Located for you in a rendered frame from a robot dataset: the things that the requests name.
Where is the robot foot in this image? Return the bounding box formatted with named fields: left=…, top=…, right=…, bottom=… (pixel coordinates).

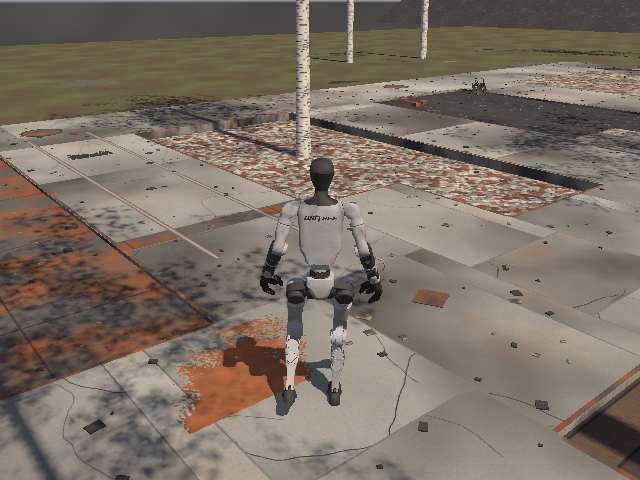
left=282, top=386, right=297, bottom=403
left=327, top=381, right=342, bottom=406

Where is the left robot upper arm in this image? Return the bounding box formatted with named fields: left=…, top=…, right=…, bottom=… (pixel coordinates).
left=271, top=201, right=301, bottom=256

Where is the right robot forearm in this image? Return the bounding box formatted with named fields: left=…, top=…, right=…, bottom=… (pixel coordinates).
left=360, top=242, right=380, bottom=284

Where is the right robot upper arm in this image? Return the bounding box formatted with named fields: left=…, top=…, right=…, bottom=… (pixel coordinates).
left=342, top=202, right=370, bottom=258

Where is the left robot forearm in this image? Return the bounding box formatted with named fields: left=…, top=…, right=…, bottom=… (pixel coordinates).
left=262, top=240, right=281, bottom=278

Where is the right robot hand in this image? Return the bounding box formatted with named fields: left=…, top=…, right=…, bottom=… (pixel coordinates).
left=359, top=281, right=383, bottom=304

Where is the robot left foot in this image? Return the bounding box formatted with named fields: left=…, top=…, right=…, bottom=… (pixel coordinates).
left=282, top=386, right=297, bottom=403

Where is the robot right foot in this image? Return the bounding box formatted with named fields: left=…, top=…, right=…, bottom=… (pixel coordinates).
left=327, top=381, right=342, bottom=406

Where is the left robot hand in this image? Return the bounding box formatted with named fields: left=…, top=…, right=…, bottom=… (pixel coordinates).
left=260, top=274, right=283, bottom=295

